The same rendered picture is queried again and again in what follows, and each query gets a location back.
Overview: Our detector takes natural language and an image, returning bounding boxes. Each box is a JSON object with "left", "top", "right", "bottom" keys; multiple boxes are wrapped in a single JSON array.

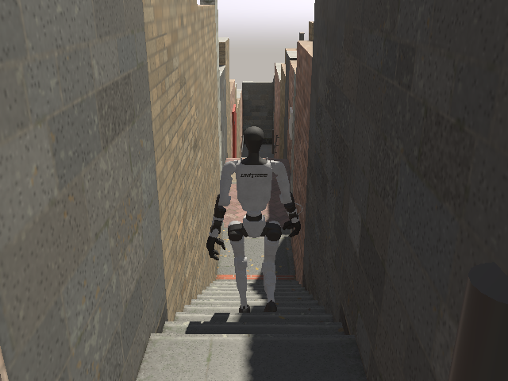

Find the robot left upper arm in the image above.
[{"left": 218, "top": 160, "right": 237, "bottom": 206}]

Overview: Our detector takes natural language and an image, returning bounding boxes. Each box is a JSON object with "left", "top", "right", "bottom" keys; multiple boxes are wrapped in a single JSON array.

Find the robot right upper arm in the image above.
[{"left": 271, "top": 160, "right": 292, "bottom": 204}]

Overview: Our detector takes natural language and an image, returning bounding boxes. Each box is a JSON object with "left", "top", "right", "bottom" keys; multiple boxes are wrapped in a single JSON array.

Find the robot left forearm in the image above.
[{"left": 209, "top": 195, "right": 226, "bottom": 238}]

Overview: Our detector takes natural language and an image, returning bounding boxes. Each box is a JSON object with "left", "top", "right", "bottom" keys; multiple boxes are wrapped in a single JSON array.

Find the humanoid robot head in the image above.
[{"left": 241, "top": 126, "right": 267, "bottom": 165}]

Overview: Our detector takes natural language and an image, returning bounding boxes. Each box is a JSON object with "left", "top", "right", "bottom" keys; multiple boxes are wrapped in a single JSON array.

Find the robot right forearm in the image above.
[{"left": 284, "top": 192, "right": 299, "bottom": 223}]

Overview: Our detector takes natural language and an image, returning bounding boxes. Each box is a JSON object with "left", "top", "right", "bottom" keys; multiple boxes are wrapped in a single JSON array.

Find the right robot foot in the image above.
[{"left": 264, "top": 300, "right": 277, "bottom": 312}]

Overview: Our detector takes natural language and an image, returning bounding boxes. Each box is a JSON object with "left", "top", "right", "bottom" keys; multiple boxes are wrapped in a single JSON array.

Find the right robot hand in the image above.
[{"left": 283, "top": 221, "right": 301, "bottom": 237}]

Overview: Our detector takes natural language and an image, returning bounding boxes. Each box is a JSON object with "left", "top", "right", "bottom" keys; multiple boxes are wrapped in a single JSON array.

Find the left robot hand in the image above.
[{"left": 206, "top": 236, "right": 225, "bottom": 260}]

